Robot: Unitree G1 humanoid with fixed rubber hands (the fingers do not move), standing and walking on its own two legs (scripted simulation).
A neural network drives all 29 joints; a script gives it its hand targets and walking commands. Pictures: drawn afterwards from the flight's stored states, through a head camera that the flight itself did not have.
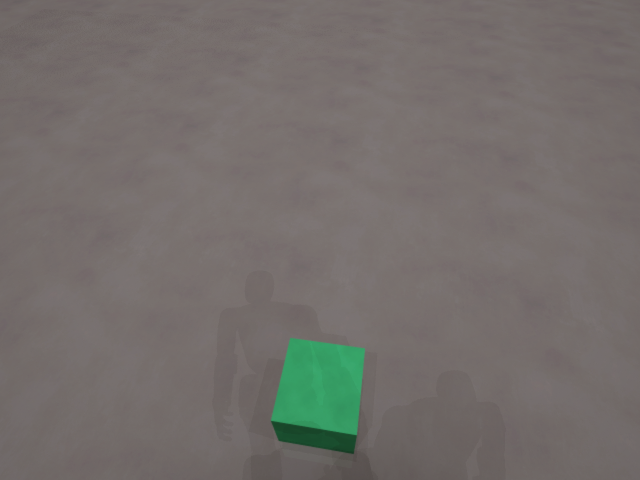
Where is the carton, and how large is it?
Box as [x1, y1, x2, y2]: [271, 338, 364, 453]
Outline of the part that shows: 290,338 271,418 278,439 282,441 353,453 357,428 364,348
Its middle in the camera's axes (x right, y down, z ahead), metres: +0.00 +0.45 +1.14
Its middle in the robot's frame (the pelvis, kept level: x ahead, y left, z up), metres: +0.46 +0.03 -0.68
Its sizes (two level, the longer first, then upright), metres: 0.239 0.225 0.197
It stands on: the floor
